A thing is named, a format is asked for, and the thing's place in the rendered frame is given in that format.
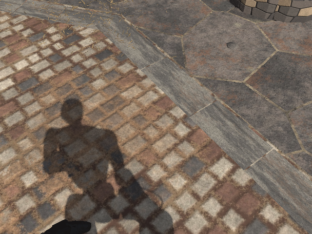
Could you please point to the left robot hand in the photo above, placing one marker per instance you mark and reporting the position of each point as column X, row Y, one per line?
column 69, row 227

